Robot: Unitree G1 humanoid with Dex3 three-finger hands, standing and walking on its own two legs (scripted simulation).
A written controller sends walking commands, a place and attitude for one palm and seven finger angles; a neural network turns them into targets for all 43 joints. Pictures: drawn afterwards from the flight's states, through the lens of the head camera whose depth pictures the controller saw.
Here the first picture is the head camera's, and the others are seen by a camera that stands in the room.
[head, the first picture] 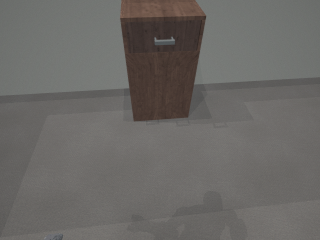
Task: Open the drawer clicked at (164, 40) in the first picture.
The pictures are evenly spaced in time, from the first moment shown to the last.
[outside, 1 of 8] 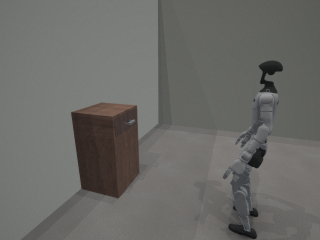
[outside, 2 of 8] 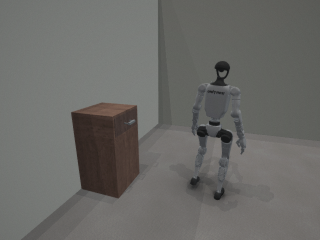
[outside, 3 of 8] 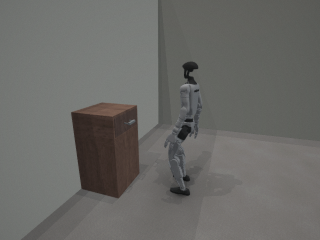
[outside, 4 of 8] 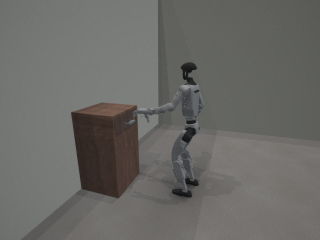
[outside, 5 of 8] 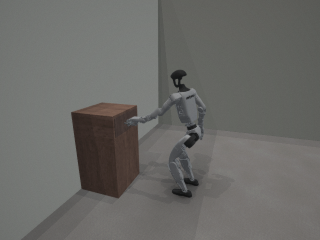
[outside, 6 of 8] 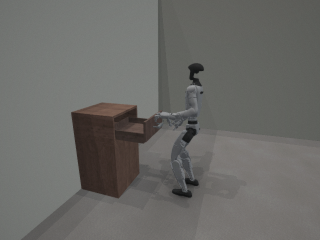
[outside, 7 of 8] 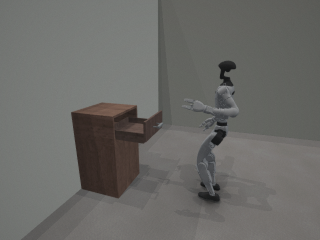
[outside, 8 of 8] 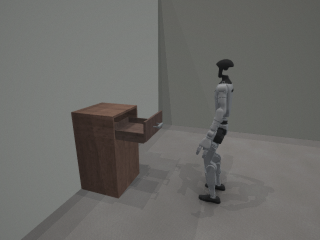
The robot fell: no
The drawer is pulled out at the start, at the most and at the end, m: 0.00 0.30 0.30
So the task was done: yes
